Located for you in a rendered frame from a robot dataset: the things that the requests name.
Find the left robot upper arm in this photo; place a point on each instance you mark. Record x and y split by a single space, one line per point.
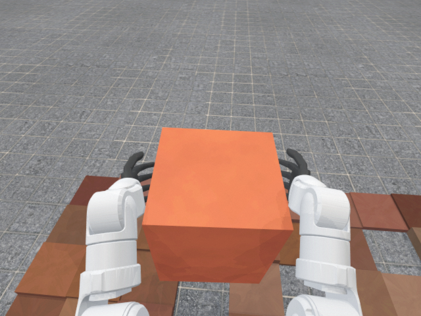
117 309

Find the robot right hand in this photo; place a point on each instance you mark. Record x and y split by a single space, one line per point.
301 169

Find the robot left hand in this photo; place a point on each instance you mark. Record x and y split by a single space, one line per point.
131 171

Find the carton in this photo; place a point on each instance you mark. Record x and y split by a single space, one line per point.
216 209

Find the robot left forearm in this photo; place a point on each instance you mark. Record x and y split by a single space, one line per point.
111 252

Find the right robot upper arm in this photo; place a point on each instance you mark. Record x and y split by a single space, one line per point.
307 305

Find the robot right forearm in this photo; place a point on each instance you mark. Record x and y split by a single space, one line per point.
324 261

